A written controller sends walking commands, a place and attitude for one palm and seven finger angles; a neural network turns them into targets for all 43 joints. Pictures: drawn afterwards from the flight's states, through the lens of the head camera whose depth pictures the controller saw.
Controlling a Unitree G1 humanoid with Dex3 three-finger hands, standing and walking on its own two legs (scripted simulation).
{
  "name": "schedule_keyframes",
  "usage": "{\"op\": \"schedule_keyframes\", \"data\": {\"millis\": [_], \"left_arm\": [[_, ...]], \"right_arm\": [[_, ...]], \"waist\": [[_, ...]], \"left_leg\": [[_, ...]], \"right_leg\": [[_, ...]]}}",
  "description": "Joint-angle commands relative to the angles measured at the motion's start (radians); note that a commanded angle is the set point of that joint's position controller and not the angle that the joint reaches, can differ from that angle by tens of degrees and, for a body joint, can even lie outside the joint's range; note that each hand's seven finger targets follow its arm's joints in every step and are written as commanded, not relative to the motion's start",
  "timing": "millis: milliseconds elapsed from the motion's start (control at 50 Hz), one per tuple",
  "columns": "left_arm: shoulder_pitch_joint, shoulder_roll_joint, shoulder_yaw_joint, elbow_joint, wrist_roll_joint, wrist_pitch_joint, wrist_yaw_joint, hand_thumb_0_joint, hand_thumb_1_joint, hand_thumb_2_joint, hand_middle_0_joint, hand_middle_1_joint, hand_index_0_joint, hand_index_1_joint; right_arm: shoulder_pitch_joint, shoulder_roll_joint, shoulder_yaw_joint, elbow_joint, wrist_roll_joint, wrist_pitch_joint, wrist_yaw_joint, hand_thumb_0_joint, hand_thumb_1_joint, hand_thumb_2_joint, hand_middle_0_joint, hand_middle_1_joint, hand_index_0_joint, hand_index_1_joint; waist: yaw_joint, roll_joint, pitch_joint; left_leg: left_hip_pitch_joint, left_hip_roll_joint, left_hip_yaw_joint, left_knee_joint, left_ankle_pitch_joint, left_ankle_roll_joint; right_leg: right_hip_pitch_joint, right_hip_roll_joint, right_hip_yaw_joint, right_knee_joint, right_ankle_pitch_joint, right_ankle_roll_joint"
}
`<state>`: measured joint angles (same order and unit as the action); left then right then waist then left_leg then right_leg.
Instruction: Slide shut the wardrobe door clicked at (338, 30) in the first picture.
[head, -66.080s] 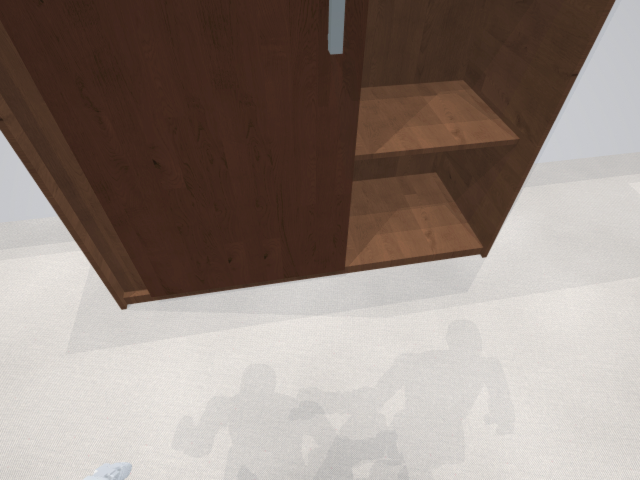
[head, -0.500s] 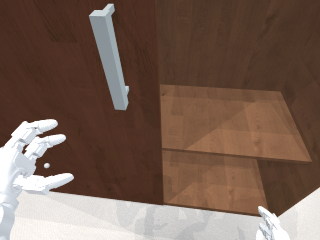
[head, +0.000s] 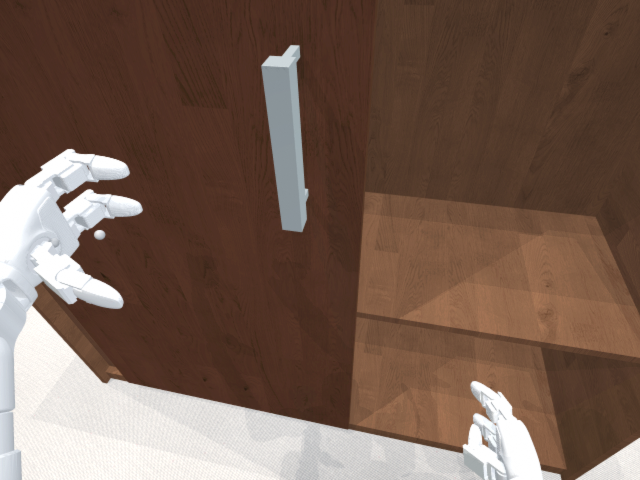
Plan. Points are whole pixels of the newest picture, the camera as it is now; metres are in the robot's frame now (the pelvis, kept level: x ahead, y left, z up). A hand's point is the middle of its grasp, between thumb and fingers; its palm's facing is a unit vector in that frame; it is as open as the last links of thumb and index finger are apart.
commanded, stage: raise the hand with hooked fingers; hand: left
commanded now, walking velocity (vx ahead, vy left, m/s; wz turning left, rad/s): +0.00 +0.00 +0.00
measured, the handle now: (293, 145) +0.42 +0.10 +0.24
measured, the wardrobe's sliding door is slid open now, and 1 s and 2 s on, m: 0.60 0.60 0.60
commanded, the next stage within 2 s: move the hooked fingers beside the handle in 0.62 s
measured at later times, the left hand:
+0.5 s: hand (114, 206) +0.28 +0.24 +0.25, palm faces +0.02 -0.99 -0.11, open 13.9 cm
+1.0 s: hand (127, 199) +0.30 +0.24 +0.24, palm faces +0.02 -1.00 -0.09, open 14.0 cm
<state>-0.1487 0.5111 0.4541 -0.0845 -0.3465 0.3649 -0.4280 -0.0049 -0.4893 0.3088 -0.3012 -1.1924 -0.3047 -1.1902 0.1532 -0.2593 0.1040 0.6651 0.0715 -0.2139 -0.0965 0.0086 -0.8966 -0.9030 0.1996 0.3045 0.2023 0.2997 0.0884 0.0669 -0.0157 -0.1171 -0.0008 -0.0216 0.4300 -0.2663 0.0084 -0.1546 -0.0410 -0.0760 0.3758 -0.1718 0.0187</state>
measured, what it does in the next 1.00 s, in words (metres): stands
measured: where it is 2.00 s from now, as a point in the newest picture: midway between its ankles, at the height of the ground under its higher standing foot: outside the picture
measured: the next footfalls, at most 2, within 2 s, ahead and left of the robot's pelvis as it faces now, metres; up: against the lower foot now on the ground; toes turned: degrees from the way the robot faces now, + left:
none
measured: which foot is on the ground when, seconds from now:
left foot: down 0.00-1.00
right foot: down 0.00-1.00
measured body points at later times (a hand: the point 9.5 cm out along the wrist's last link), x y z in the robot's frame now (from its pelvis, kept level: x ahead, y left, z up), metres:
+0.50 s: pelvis +0.00 -0.02 +0.00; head -0.01 -0.04 +0.45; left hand +0.27 +0.30 +0.25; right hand +0.20 -0.26 -0.07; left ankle -0.02 +0.11 -0.74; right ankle +0.02 -0.14 -0.74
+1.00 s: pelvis +0.00 -0.01 +0.00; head -0.02 -0.03 +0.45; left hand +0.29 +0.30 +0.25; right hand +0.21 -0.24 -0.07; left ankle -0.02 +0.11 -0.74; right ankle +0.02 -0.14 -0.74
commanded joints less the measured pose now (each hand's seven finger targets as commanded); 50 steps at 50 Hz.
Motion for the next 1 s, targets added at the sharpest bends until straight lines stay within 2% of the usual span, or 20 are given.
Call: {"op": "schedule_keyframes", "data": {"millis": [0,100,120,200,240,280,300,340,400,460,520,580,640,700,760,800,820,860,900,980], "left_arm": [[-0.402,0.373,0.195,-0.242,-0.032,-0.080,0.001,0.000,-0.500,0.300,-0.300,-1.200,-0.300,-1.200],[-0.439,0.408,0.209,-0.090,-0.026,0.009,-0.018,0.000,-0.500,0.300,-0.300,-1.200,-0.300,-1.200],[-0.419,0.346,0.148,-0.030,-0.023,0.039,-0.030,0.000,-0.500,0.300,-0.300,-1.200,-0.300,-1.200],[-0.335,0.278,0.077,0.010,-0.021,0.093,-0.066,0.000,-0.500,0.300,-0.300,-1.200,-0.300,-1.200],[-0.364,0.291,0.077,-0.037,-0.036,0.088,-0.085,0.000,-0.500,0.300,-0.300,-1.200,-0.300,-1.200],[-0.415,0.346,0.127,-0.127,-0.047,0.046,-0.082,0.000,-0.500,0.300,-0.300,-1.200,-0.300,-1.200],[-0.431,0.389,0.173,-0.195,-0.051,0.012,-0.067,0.000,-0.500,0.300,-0.300,-1.200,-0.300,-1.200],[-0.433,0.407,0.222,-0.237,-0.058,-0.041,-0.040,0.000,-0.500,0.300,-0.300,-1.200,-0.300,-1.200],[-0.402,0.453,0.299,-0.252,-0.057,-0.075,0.007,0.000,-0.500,0.300,-0.300,-1.200,-0.300,-1.200],[-0.387,0.379,0.232,-0.175,-0.042,-0.031,0.020,0.000,-0.500,0.300,-0.300,-1.200,-0.300,-1.200],[-0.374,0.321,0.146,-0.115,-0.023,0.045,0.006,0.000,-0.500,0.300,-0.300,-1.200,-0.300,-1.200],[-0.399,0.313,0.108,-0.115,-0.018,0.078,-0.020,0.000,-0.500,0.300,-0.300,-1.200,-0.300,-1.200],[-0.413,0.334,0.134,-0.134,-0.035,0.047,-0.035,0.000,-0.500,0.300,-0.300,-1.200,-0.300,-1.200],[-0.407,0.412,0.226,-0.149,-0.051,0.004,-0.030,0.000,-0.500,0.300,-0.300,-1.200,-0.300,-1.200],[-0.441,0.334,0.168,-0.122,-0.052,-0.010,-0.018,0.000,-0.500,0.300,-0.300,-1.200,-0.300,-1.200],[-0.452,0.332,0.158,-0.092,-0.038,0.001,-0.003,0.000,-0.500,0.300,-0.300,-1.200,-0.300,-1.200],[-0.476,0.299,0.114,-0.117,-0.030,0.013,-0.001,0.000,-0.500,0.300,-0.300,-1.200,-0.300,-1.200],[-0.481,0.284,0.080,-0.075,-0.012,0.043,0.007,0.000,-0.500,0.300,-0.300,-1.200,-0.300,-1.200],[-0.510,0.280,0.063,-0.062,0.003,0.051,0.016,0.000,-0.500,0.300,-0.300,-1.200,-0.300,-1.200],[-0.591,0.275,0.054,-0.150,0.002,0.019,0.028,0.000,-0.500,0.300,-0.300,-1.200,-0.300,-1.200]], "right_arm": [[-0.150,-0.150,-0.060,-0.153,-0.005,-0.041,-0.010,0.000,-0.900,-0.900,0.200,0.300,0.200,0.300],[-0.164,-0.165,-0.062,-0.138,0.003,-0.014,-0.004,0.000,-0.900,-0.900,0.200,0.300,0.200,0.300],[-0.161,-0.159,-0.060,-0.132,0.010,-0.005,-0.003,0.000,-0.900,-0.900,0.200,0.300,0.200,0.300],[-0.159,-0.172,-0.071,-0.148,0.026,0.008,0.012,0.000,-0.900,-0.900,0.200,0.300,0.200,0.300],[-0.168,-0.178,-0.076,-0.155,0.030,0.010,0.013,0.000,-0.900,-0.900,0.200,0.300,0.200,0.300],[-0.180,-0.176,-0.079,-0.173,0.024,0.002,0.010,0.000,-0.900,-0.900,0.200,0.300,0.200,0.300],[-0.185,-0.172,-0.079,-0.176,0.021,-0.003,0.012,0.000,-0.900,-0.900,0.200,0.300,0.200,0.300],[-0.180,-0.164,-0.081,-0.179,0.011,-0.010,0.009,0.000,-0.900,-0.900,0.200,0.300,0.200,0.300],[-0.179,-0.163,-0.085,-0.167,0.002,-0.014,0.008,0.000,-0.900,-0.900,0.200,0.300,0.200,0.300],[-0.178,-0.162,-0.083,-0.157,0.011,-0.007,0.004,0.000,-0.900,-0.900,0.200,0.300,0.200,0.300],[-0.182,-0.169,-0.082,-0.152,0.024,0.001,0.002,0.000,-0.900,-0.900,0.200,0.300,0.200,0.300],[-0.181,-0.176,-0.083,-0.159,0.026,-0.001,-0.003,0.000,-0.900,-0.900,0.200,0.300,0.200,0.300],[-0.178,-0.176,-0.084,-0.158,0.024,-0.004,-0.005,0.000,-0.900,-0.900,0.200,0.300,0.200,0.300],[-0.178,-0.178,-0.085,-0.158,0.011,-0.006,-0.002,0.000,-0.900,-0.900,0.200,0.300,0.200,0.300],[-0.182,-0.162,-0.079,-0.153,0.013,-0.006,-0.002,0.000,-0.900,-0.900,0.200,0.300,0.200,0.300],[-0.182,-0.165,-0.081,-0.147,0.014,-0.004,-0.001,0.000,-0.900,-0.900,0.200,0.300,0.200,0.300],[-0.188,-0.160,-0.078,-0.152,0.015,-0.005,-0.002,0.000,-0.900,-0.900,0.200,0.300,0.200,0.300],[-0.184,-0.162,-0.075,-0.148,0.020,0.001,-0.005,0.000,-0.900,-0.900,0.200,0.300,0.200,0.300],[-0.182,-0.166,-0.077,-0.145,0.020,0.001,-0.008,0.000,-0.900,-0.900,0.200,0.300,0.200,0.300],[-0.186,-0.157,-0.074,-0.156,0.012,-0.005,-0.013,0.000,-0.900,-0.900,0.200,0.300,0.200,0.300]], "waist": [[-0.005,0.034,-0.208],[0.006,0.065,-0.190],[-0.008,0.044,-0.153],[-0.020,-0.011,-0.145],[-0.028,-0.040,-0.173],[-0.022,-0.055,-0.227],[-0.017,-0.040,-0.252],[-0.008,-0.027,-0.274],[0.008,0.027,-0.265],[0.000,0.078,-0.218],[-0.015,0.087,-0.170],[-0.029,0.022,-0.189],[-0.032,-0.055,-0.202],[-0.011,-0.058,-0.240],[-0.020,-0.035,-0.206],[-0.019,0.010,-0.184],[-0.022,0.037,-0.191],[-0.029,0.052,-0.166],[-0.036,0.022,-0.151],[-0.037,0.015,-0.242]], "left_leg": [[0.025,-0.019,-0.035,-0.096,0.292,-0.013],[-0.005,-0.026,-0.019,-0.105,0.298,-0.010],[-0.023,-0.022,-0.016,-0.110,0.281,-0.009],[-0.024,-0.017,-0.005,-0.084,0.264,-0.002],[-0.014,-0.015,-0.011,-0.077,0.247,0.003],[0.006,-0.021,-0.017,-0.067,0.259,0.009],[0.019,-0.022,-0.012,-0.063,0.269,0.008],[0.017,-0.027,-0.013,-0.063,0.285,0.009],[-0.001,-0.027,0.005,-0.054,0.291,0.008],[-0.030,-0.024,0.017,-0.064,0.265,0.004],[-0.045,-0.018,0.023,-0.058,0.237,0.003],[-0.024,-0.020,0.012,-0.046,0.238,0.010],[-0.014,-0.019,0.002,-0.041,0.240,0.015],[-0.007,-0.023,0.000,-0.038,0.269,0.015],[-0.019,-0.022,0.001,-0.051,0.258,0.009],[-0.017,-0.020,0.008,-0.052,0.245,0.006],[-0.015,-0.022,0.006,-0.056,0.246,0.005],[-0.026,-0.022,0.007,-0.061,0.210,0.003],[-0.029,-0.020,0.005,-0.066,0.188,0.004],[0.021,-0.024,-0.011,-0.068,0.243,0.004]], "right_leg": [[0.097,0.087,-0.017,-0.040,0.126,-0.047],[0.114,0.074,-0.012,-0.053,0.144,-0.053],[0.096,0.070,-0.014,-0.055,0.134,-0.049],[0.062,0.063,0.001,-0.051,0.147,-0.040],[0.062,0.060,0.007,-0.050,0.135,-0.032],[0.077,0.063,0.015,-0.045,0.138,-0.029],[0.094,0.065,0.017,-0.046,0.138,-0.030],[0.120,0.065,0.018,-0.037,0.158,-0.035],[0.137,0.060,0.028,-0.035,0.172,-0.042],[0.131,0.054,0.028,-0.034,0.153,-0.043],[0.103,0.046,0.042,-0.045,0.131,-0.036],[0.083,0.052,0.043,-0.043,0.138,-0.027],[0.083,0.058,0.041,-0.041,0.138,-0.020],[0.112,0.059,0.040,-0.033,0.172,-0.023],[0.090,0.061,0.026,-0.029,0.157,-0.030],[0.072,0.062,0.028,-0.039,0.132,-0.035],[0.076,0.057,0.030,-0.036,0.130,-0.037],[0.051,0.059,0.028,-0.044,0.085,-0.037],[0.040,0.064,0.023,-0.053,0.048,-0.037],[0.073,0.069,0.014,-0.036,0.110,-0.041]]}}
